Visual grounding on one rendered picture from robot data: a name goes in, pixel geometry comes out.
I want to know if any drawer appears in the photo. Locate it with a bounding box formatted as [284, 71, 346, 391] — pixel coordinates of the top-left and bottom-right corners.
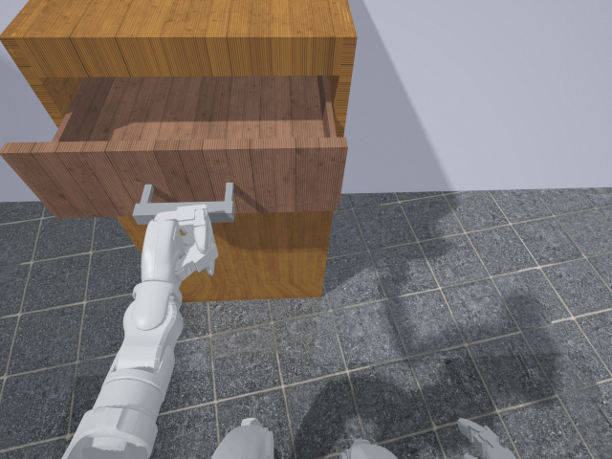
[0, 76, 348, 218]

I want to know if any cabinet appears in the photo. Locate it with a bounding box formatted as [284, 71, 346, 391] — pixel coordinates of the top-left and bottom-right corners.
[0, 0, 358, 302]

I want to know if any left robot forearm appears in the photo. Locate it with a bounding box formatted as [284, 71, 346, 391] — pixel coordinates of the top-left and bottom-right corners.
[61, 280, 184, 459]

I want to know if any handle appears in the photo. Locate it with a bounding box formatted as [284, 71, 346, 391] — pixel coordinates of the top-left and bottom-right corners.
[132, 183, 235, 225]

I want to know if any left robot shin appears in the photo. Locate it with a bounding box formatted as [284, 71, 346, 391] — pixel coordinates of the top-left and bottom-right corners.
[241, 418, 261, 426]

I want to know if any robot right hand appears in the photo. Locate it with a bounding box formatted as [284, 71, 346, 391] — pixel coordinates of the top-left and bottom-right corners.
[458, 418, 516, 459]

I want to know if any robot left thigh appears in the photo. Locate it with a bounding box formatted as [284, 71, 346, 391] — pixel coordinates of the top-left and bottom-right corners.
[211, 425, 273, 459]

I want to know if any robot left hand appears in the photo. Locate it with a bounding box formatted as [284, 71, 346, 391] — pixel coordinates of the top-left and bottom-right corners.
[142, 205, 218, 289]

